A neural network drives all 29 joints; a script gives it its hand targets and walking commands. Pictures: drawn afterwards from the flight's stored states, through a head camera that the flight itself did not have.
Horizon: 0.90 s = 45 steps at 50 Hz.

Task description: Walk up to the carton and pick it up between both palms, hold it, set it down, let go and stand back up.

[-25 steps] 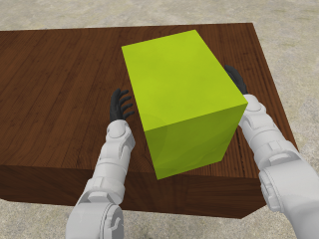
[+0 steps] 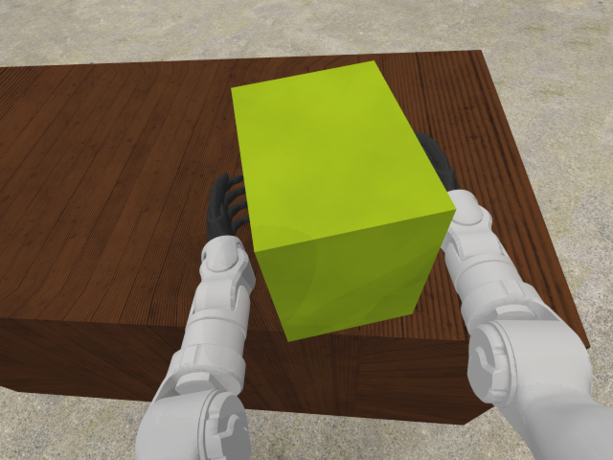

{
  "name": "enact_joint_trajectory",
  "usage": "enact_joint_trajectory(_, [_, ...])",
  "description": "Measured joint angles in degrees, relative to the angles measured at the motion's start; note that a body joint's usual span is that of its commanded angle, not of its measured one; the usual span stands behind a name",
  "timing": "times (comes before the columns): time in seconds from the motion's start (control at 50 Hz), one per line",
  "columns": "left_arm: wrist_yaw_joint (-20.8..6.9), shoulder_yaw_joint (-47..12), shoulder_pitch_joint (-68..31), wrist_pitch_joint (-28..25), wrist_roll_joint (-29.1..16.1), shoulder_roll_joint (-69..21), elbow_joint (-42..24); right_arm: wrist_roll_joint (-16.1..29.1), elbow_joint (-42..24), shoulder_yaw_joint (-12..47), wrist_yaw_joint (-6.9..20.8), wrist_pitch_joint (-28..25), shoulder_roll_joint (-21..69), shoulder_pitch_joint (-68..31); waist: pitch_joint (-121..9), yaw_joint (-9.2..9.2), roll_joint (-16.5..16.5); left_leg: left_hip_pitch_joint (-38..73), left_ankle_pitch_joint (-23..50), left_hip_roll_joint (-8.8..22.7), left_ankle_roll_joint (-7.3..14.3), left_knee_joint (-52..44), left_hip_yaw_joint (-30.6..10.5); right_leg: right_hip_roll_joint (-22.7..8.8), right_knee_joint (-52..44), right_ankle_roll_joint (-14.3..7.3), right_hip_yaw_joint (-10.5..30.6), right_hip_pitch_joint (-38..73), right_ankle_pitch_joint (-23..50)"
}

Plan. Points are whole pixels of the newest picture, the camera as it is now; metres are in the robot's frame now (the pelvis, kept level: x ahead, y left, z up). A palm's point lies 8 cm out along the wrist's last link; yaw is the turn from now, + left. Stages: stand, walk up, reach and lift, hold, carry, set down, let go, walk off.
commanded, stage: reach and lift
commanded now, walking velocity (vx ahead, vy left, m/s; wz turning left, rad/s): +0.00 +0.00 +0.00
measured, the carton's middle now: (328, 209) +0.44 +0.04 +0.05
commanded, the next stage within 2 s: none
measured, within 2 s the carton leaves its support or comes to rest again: leaves its support in 0.10 s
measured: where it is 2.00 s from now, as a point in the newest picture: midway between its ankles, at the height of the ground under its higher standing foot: outside the picture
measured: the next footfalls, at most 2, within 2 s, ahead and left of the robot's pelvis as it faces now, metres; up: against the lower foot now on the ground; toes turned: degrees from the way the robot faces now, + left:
none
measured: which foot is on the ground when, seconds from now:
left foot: down 0.00-1.00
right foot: down 0.00-1.00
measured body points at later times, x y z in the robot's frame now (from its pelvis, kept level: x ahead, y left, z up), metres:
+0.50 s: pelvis -0.02 +0.00 +0.00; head +0.04 -0.03 +0.45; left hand +0.37 +0.18 +0.08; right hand +0.45 -0.10 +0.09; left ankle +0.03 +0.15 -0.74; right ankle -0.01 -0.09 -0.74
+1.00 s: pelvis -0.03 +0.00 +0.00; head -0.01 -0.03 +0.45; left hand +0.35 +0.19 +0.09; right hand +0.43 -0.10 +0.11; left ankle +0.03 +0.15 -0.74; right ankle -0.01 -0.09 -0.74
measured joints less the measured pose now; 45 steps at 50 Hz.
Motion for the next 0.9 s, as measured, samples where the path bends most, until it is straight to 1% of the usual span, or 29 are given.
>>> enact_joint_trajectory(0.08, [-0.1,0.16,0.0,-0.33,0.0,-0.08,0.0,-1.3,0.17,-1.15,0.01,-0.97,0.34,0.0,0.04,0.0,0.0,0.14,0.4,0.01,0.0,-0.46,0.0,0.0,-0.18,0.0,0.0,0.0,0.26])
enact_joint_trajectory(0.34, [-0.19,0.43,0.0,-2.51,0.31,-0.2,0.44,-3.55,0.92,-2.07,-0.59,-5.25,0.6,0.08,0.06,0.0,0.0,0.36,1.95,0.07,0.0,-2.14,0.0,0.0,-1.41,0.0,0.0,0.0,1.63])
enact_joint_trajectory(0.42, [-0.31,0.64,0.0,-2.67,0.31,-0.2,0.51,-4.4,0.96,-2.1,-1.0,-5.82,0.75,0.12,0.05,0.0,0.0,0.39,2.44,0.08,0.0,-2.6,0.0,0.0,-1.82,0.04,0.0,0.0,2.11])
enact_joint_trajectory(0.6, [0.62,0.64,0.0,-1.87,0.31,-0.13,0.77,-4.37,1.12,-2.64,-2.24,-5.6,1.77,0.97,0.1,0.0,-0.04,0.4,3.05,0.09,0.0,-2.77,0.0,0.0,-2.0,0.08,0.0,0.0,2.73])
enact_joint_trajectory(0.68, [0.66,0.64,0.0,-1.23,0.31,0.25,1.56,-4.33,1.14,-2.56,-2.69,-4.59,2.2,1.21,-0.08,0.0,-0.12,0.4,3.23,0.09,0.0,-2.77,0.0,0.0,-2.0,0.12,0.0,0.01,2.91])
enact_joint_trajectory(0.74, [0.72,0.64,0.0,-0.74,0.31,0.47,1.92,-4.12,1.12,-2.03,-3.54,-4.32,2.52,1.85,-0.54,0.0,-0.31,0.4,3.3,0.09,0.0,-2.77,0.0,0.0,-2.0,0.17,0.0,0.01,3.0])
enact_joint_trajectory(0.9, [0.67,0.64,-0.01,1.92,0.31,0.81,2.0,-1.44,1.15,-1.01,-4.17,-1.69,2.85,2.26,-3.67,0.0,-0.5,0.41,3.32,0.09,0.0,-2.77,0.01,0.0,-2.01,0.17,0.0,0.02,3.02])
